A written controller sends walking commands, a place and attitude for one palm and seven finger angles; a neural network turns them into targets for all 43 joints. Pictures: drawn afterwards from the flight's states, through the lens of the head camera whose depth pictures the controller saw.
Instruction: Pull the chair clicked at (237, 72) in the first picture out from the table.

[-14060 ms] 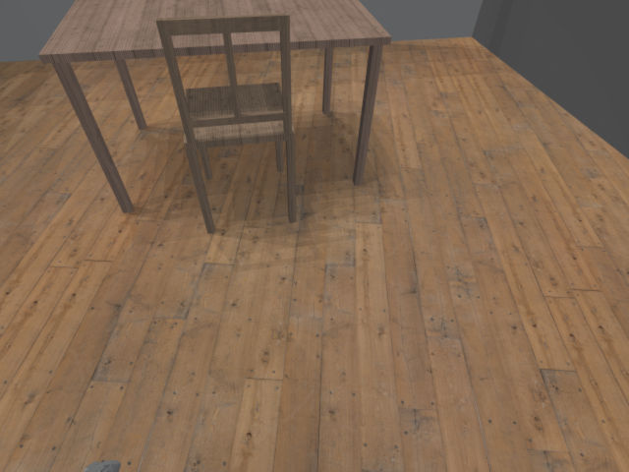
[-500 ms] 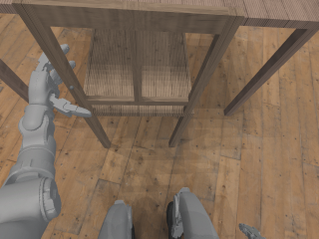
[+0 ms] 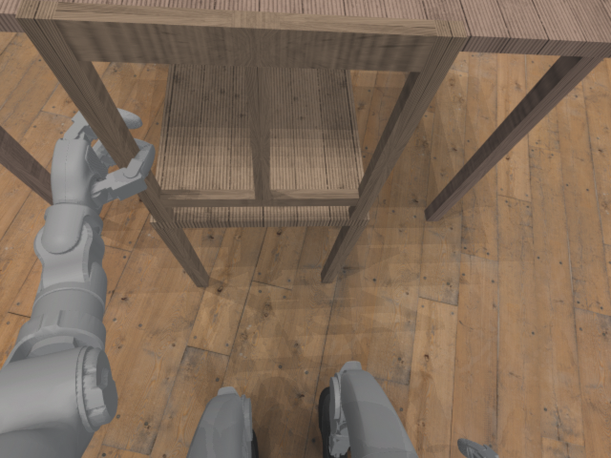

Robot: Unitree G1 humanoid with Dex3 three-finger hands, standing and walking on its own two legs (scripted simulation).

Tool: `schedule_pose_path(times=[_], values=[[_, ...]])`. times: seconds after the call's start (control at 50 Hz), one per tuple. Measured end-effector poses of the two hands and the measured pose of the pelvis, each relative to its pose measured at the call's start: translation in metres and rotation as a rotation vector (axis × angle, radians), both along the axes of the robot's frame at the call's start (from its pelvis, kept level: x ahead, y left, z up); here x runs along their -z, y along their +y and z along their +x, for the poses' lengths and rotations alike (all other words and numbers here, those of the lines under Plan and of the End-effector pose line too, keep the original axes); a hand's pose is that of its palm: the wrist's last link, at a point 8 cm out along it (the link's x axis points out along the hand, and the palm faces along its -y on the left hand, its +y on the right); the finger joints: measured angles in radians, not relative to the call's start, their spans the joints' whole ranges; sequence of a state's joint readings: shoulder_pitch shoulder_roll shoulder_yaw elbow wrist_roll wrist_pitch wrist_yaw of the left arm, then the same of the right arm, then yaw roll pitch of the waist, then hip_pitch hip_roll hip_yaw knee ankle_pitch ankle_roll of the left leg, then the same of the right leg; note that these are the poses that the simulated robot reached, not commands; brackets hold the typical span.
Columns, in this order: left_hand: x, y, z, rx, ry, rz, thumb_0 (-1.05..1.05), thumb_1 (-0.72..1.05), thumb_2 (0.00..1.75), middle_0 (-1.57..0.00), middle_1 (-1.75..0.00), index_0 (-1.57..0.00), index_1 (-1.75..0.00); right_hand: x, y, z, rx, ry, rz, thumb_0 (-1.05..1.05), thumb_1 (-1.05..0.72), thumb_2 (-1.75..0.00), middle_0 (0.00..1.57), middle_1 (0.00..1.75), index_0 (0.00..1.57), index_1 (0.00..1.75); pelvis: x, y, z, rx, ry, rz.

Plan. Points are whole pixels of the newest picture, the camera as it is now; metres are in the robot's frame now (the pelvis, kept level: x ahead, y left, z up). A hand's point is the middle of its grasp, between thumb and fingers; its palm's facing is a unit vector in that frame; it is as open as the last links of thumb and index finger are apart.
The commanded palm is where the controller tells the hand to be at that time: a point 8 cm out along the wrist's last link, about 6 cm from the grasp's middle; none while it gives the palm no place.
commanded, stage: hook a spindle and tug to test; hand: left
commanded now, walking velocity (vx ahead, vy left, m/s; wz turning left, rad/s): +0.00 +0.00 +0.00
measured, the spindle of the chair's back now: (260, 144) +0.50 +0.03 +0.03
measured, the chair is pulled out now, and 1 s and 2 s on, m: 0.00 0.03 0.13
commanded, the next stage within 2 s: step backward, pulling the chair out in 0.66 s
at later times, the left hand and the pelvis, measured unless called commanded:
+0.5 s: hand (136, 188) +0.45 +0.18 +0.02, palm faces -0.01 -1.00 -0.03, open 6.1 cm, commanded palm +0.41 +0.23 +0.02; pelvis +0.02 +0.00 +0.01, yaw +0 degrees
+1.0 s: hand (143, 189) +0.43 +0.17 +0.04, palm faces +0.14 -0.98 -0.11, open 6.0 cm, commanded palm +0.42 +0.21 +0.04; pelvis +0.02 +0.00 +0.08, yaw +1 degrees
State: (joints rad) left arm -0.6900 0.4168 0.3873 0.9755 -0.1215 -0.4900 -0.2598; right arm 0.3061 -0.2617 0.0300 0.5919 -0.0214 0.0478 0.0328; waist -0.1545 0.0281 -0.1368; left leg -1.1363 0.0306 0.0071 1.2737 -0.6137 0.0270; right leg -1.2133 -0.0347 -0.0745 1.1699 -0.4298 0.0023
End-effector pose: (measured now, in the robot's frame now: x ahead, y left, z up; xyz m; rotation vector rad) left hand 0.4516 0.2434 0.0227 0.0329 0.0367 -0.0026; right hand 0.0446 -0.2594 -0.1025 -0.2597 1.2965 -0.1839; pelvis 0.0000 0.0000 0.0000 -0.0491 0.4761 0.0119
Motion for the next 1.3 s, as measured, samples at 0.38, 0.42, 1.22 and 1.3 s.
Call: schedule_pose_path(times=[0.38,0.42,1.22,1.3], values=[[0.000,-0.006,-0.019,-0.003,0.005,-0.005,0.01,0.66,0.73,-0.36,-1.37,-0.37,-1.42,-0.009,0.005,0.036,-0.010,-0.081,0.026,0.00,-0.91,-0.90,0.20,0.30,0.20,0.30,-0.010,0.000,0.015,0.008,-0.011,0.005],[0.000,-0.006,-0.022,0.000,0.003,-0.004,0.01,0.65,0.73,-0.36,-1.37,-0.37,-1.42,-0.009,0.005,0.041,-0.017,-0.093,0.027,0.00,-0.91,-0.90,0.20,0.30,0.20,0.30,-0.010,0.000,0.016,0.008,-0.013,0.007],[-0.034,-0.044,-0.059,-0.075,0.449,0.125,0.08,0.62,0.70,-0.29,-1.16,-0.49,-1.44,-0.094,-0.004,0.007,0.131,-0.039,-0.085,0.00,-0.90,-0.90,0.20,0.30,0.20,0.30,-0.100,0.006,0.019,0.016,-0.274,0.019],[-0.034,-0.051,-0.070,-0.074,0.449,0.129,0.07,0.62,0.70,-0.29,-1.17,-0.49,-1.44,-0.090,-0.007,0.000,0.144,-0.046,-0.071,0.00,-0.90,-0.90,0.20,0.30,0.20,0.30,-0.100,0.002,0.012,0.032,-0.292,0.028]])
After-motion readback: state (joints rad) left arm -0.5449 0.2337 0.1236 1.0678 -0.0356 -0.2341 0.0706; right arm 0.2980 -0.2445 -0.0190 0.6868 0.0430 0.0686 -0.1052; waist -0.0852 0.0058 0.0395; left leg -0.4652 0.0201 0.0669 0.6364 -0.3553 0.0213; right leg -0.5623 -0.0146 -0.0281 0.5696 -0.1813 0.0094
